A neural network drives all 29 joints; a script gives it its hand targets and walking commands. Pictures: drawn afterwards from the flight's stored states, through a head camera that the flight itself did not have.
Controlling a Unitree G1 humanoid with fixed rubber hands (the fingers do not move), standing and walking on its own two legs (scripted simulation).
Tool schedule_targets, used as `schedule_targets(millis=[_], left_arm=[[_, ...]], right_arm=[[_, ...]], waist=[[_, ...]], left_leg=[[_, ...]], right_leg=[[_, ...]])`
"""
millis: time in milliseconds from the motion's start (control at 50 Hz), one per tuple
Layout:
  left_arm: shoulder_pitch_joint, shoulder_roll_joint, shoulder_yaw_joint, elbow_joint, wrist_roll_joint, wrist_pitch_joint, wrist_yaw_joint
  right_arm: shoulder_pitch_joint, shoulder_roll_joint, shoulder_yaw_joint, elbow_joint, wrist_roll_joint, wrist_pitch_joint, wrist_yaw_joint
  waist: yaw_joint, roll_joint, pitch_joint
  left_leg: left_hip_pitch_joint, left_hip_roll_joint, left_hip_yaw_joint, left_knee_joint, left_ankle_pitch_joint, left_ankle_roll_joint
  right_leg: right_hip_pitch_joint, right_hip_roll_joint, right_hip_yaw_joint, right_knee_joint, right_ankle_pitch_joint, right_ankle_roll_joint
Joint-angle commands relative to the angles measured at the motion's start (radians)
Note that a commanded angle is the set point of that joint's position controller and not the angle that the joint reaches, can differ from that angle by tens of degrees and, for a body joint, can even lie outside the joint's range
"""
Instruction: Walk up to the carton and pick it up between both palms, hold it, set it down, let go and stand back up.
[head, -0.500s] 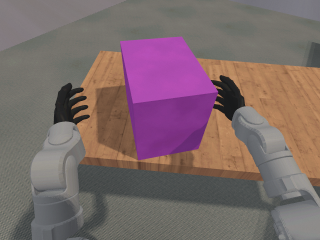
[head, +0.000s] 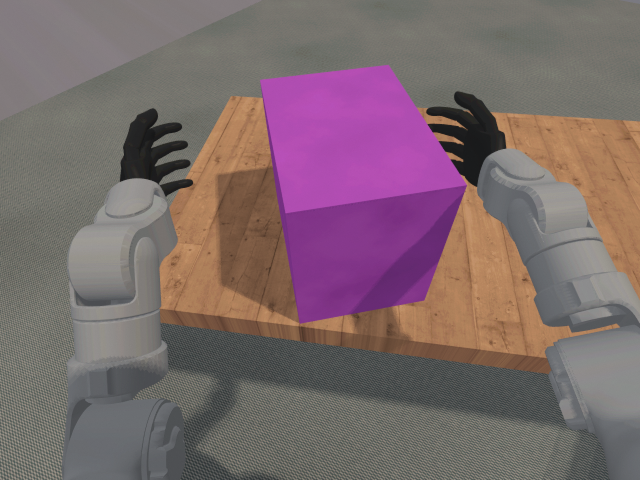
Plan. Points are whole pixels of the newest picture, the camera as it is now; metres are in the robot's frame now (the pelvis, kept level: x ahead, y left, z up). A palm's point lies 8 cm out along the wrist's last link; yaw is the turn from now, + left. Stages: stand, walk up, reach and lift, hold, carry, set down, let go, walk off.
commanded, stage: reach and lift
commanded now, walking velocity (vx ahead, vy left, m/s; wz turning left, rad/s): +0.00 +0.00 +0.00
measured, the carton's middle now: (344, 193) +0.48 +0.08 +0.09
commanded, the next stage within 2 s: none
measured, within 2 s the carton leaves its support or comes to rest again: neither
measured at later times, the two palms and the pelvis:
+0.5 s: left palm (142, 144) +0.35 +0.27 +0.23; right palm (458, 113) +0.51 -0.05 +0.21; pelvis +0.02 +0.01 +0.00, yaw +1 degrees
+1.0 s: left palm (191, 201) +0.36 +0.25 +0.15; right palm (463, 125) +0.51 -0.06 +0.20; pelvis +0.02 +0.00 +0.00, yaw +2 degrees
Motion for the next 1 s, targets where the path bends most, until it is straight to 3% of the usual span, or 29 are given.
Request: schedule_targets(millis=[0,20,40,60,80,100,120,160,180,200,220,240,260,320,340,360,440,460,480,580,600,620,660,680,720,760,800,820,980], left_arm=[[-0.425,0.115,-0.01,-0.18,-0.008,-0.047,0.0],[-0.417,0.142,0.008,-0.173,-0.004,-0.049,-0.001],[-0.466,0.137,-0.01,-0.164,-0.019,-0.049,-0.001],[-0.438,0.156,0.016,-0.161,-0.009,-0.055,-0.002],[-0.466,0.13,-0.012,-0.18,-0.019,-0.054,0.001],[-0.458,0.155,0.015,-0.161,-0.006,-0.052,-0.001],[-0.485,0.144,-0.002,-0.138,-0.019,-0.05,-0.001],[-0.505,0.174,0.027,-0.071,-0.007,-0.054,0.0],[-0.48,0.139,0.005,-0.113,-0.016,-0.057,0.006],[-0.477,0.191,0.047,-0.114,-0.006,-0.056,0.001],[-0.571,0.169,0.006,-0.125,-0.03,-0.056,0.009],[-0.532,0.179,0.034,-0.107,-0.019,-0.061,0.009],[-0.566,0.18,0.016,-0.086,-0.027,-0.063,0.003],[-0.592,0.18,0.022,-0.036,-0.025,-0.072,0.0],[-0.556,0.182,0.035,-0.028,-0.009,-0.073,0.001],[-0.565,0.156,0.008,-0.036,-0.019,-0.071,0.0],[-0.552,0.141,0.022,0.033,0.008,-0.088,-0.015],[-0.512,0.047,-0.043,-0.033,0.002,-0.09,0.0],[-0.514,0.103,-0.003,-0.051,0.027,-0.084,-0.003],[-0.451,0.074,0.017,0.011,0.073,-0.114,-0.016],[-0.467,0.052,0.001,-0.004,0.072,-0.126,-0.013],[-0.463,0.091,0.042,-0.003,0.093,-0.141,-0.017],[-0.459,0.016,-0.003,0.0,0.095,-0.18,-0.019],[-0.476,0.036,0.01,-0.016,0.106,-0.196,-0.017],[-0.503,0.037,0.009,-0.027,0.107,-0.232,-0.017],[-0.519,-0.023,-0.028,-0.013,0.111,-0.27,-0.014],[-0.478,-0.007,0.002,0.051,0.143,-0.297,-0.019],[-0.469,-0.04,-0.013,0.086,0.148,-0.307,-0.018],[-0.431,-0.137,-0.019,0.205,0.224,-0.469,-0.045]], right_arm=[[-0.584,-0.118,-0.09,-0.2,-0.004,-0.043,0.021],[-0.596,-0.091,-0.054,-0.221,0.013,-0.041,0.021],[-0.627,-0.109,-0.079,-0.211,0.001,-0.04,0.019],[-0.631,-0.076,-0.038,-0.235,0.016,-0.045,0.015],[-0.639,-0.104,-0.076,-0.23,0.004,-0.046,0.014],[-0.657,-0.081,-0.049,-0.234,0.015,-0.043,0.015],[-0.674,-0.092,-0.058,-0.215,0.012,-0.035,0.021],[-0.712,-0.074,-0.037,-0.175,0.019,-0.024,0.028],[-0.679,-0.1,-0.069,-0.191,0.005,-0.033,0.03],[-0.703,-0.059,-0.023,-0.23,0.019,-0.031,0.022],[-0.755,-0.105,-0.078,-0.207,-0.001,-0.027,0.021],[-0.739,-0.072,-0.041,-0.198,0.011,-0.03,0.021],[-0.761,-0.072,-0.053,-0.186,0.001,-0.028,0.019],[-0.785,-0.073,-0.058,-0.133,-0.012,-0.015,0.024],[-0.765,-0.051,-0.032,-0.117,0.0,-0.014,0.026],[-0.757,-0.073,-0.062,-0.103,-0.014,-0.016,0.027],[-0.756,-0.04,-0.034,-0.041,-0.021,-0.026,0.028],[-0.697,-0.107,-0.098,-0.003,-0.042,-0.045,0.042],[-0.724,-0.063,-0.048,-0.02,-0.019,-0.05,0.04],[-0.672,-0.006,-0.051,0.032,-0.068,-0.067,0.036],[-0.664,-0.025,-0.087,0.041,-0.091,-0.077,0.035],[-0.668,0.024,-0.047,0.032,-0.084,-0.085,0.029],[-0.633,0.026,-0.089,0.055,-0.118,-0.118,0.031],[-0.655,0.038,-0.081,0.034,-0.114,-0.131,0.033],[-0.647,0.073,-0.077,0.075,-0.113,-0.143,0.036],[-0.609,0.067,-0.101,0.159,-0.124,-0.162,0.047],[-0.59,0.094,-0.066,0.216,-0.113,-0.177,0.053],[-0.574,0.072,-0.093,0.265,-0.133,-0.186,0.057],[-0.508,0.159,-0.147,0.412,-0.221,-0.32,0.075]], waist=[[0.012,-0.1,-0.644],[0.053,-0.128,-0.646],[0.011,-0.12,-0.636],[0.071,-0.149,-0.662],[0.019,-0.109,-0.653],[0.07,-0.125,-0.674],[0.048,-0.122,-0.665],[0.089,-0.146,-0.656],[0.056,-0.124,-0.708],[0.118,-0.176,-0.731],[0.045,-0.134,-0.731],[0.097,-0.156,-0.736],[0.067,-0.156,-0.731],[0.071,-0.158,-0.739],[0.106,-0.159,-0.739],[0.054,-0.141,-0.744],[0.074,-0.149,-0.709],[-0.002,-0.072,-0.724],[0.07,-0.112,-0.734],[0.045,-0.159,-0.631],[0.009,-0.13,-0.627],[0.061,-0.177,-0.628],[0.007,-0.127,-0.617],[0.04,-0.134,-0.63],[0.038,-0.135,-0.652],[-0.006,-0.084,-0.654],[0.043,-0.092,-0.634],[0.016,-0.063,-0.624],[-0.003,-0.02,-0.57]], left_leg=[[0.18,-0.084,0.086,0.026,0.325,0.016],[0.172,-0.087,0.091,0.029,0.327,0.024],[0.162,-0.088,0.086,0.023,0.324,0.023],[0.161,-0.09,0.093,0.034,0.349,0.03],[0.173,-0.089,0.082,0.031,0.361,0.017],[0.171,-0.089,0.088,0.041,0.386,0.021],[0.176,-0.087,0.085,0.035,0.374,0.016],[0.138,-0.087,0.089,0.024,0.327,0.032],[0.169,-0.082,0.086,0.03,0.369,0.016],[0.157,-0.091,0.096,0.04,0.384,0.035],[0.151,-0.085,0.086,0.032,0.36,0.017],[0.147,-0.089,0.09,0.045,0.382,0.028],[0.14,-0.089,0.089,0.044,0.374,0.027],[0.127,-0.088,0.092,0.034,0.352,0.024],[0.132,-0.088,0.092,0.035,0.372,0.027],[0.155,-0.084,0.085,0.034,0.4,0.014],[0.166,-0.09,0.087,0.033,0.416,0.016],[0.242,-0.073,0.065,0.036,0.473,-0.023],[0.273,-0.079,0.068,0.058,0.521,-0.005],[0.213,-0.09,0.08,0.028,0.453,0.012],[0.211,-0.091,0.079,0.025,0.449,0.003],[0.192,-0.098,0.086,0.031,0.452,0.023],[0.182,-0.096,0.079,0.029,0.432,0.007],[0.183,-0.098,0.085,0.034,0.425,0.01],[0.192,-0.1,0.079,0.05,0.451,0.015],[0.202,-0.092,0.071,0.049,0.452,0.0],[0.193,-0.094,0.077,0.052,0.446,0.01],[0.193,-0.09,0.078,0.043,0.425,0.004],[0.189,-0.096,0.086,0.026,0.368,0.016]], right_leg=[[0.278,-0.019,0.023,-0.051,0.256,0.092],[0.301,-0.02,0.025,-0.054,0.254,0.094],[0.285,-0.022,0.025,-0.056,0.26,0.094],[0.313,-0.023,0.027,-0.053,0.297,0.101],[0.292,-0.021,0.017,-0.049,0.308,0.098],[0.309,-0.024,0.021,-0.052,0.327,0.099],[0.286,-0.019,0.017,-0.051,0.304,0.095],[0.299,-0.028,0.03,-0.056,0.259,0.097],[0.299,-0.02,0.024,-0.049,0.304,0.092],[0.352,-0.024,0.027,-0.049,0.337,0.107],[0.313,-0.021,0.018,-0.038,0.323,0.098],[0.33,-0.021,0.02,-0.035,0.338,0.105],[0.323,-0.025,0.019,-0.035,0.353,0.107],[0.326,-0.026,0.024,-0.038,0.343,0.106],[0.349,-0.026,0.023,-0.04,0.36,0.105],[0.338,-0.021,0.017,-0.036,0.392,0.101],[0.344,-0.02,0.009,-0.045,0.407,0.103],[0.276,-0.003,-0.019,-0.045,0.413,0.078],[0.301,-0.002,-0.017,-0.059,0.432,0.085],[0.336,-0.013,-0.012,-0.058,0.445,0.109],[0.318,-0.013,-0.015,-0.055,0.443,0.103],[0.357,-0.019,-0.009,-0.054,0.467,0.118],[0.323,-0.019,-0.017,-0.047,0.452,0.109],[0.317,-0.019,-0.017,-0.047,0.433,0.112],[0.304,-0.021,-0.018,-0.042,0.444,0.109],[0.262,-0.019,-0.019,-0.035,0.422,0.096],[0.27,-0.024,-0.012,-0.043,0.407,0.094],[0.246,-0.023,-0.011,-0.047,0.375,0.085],[0.226,-0.035,-0.002,-0.067,0.323,0.089]])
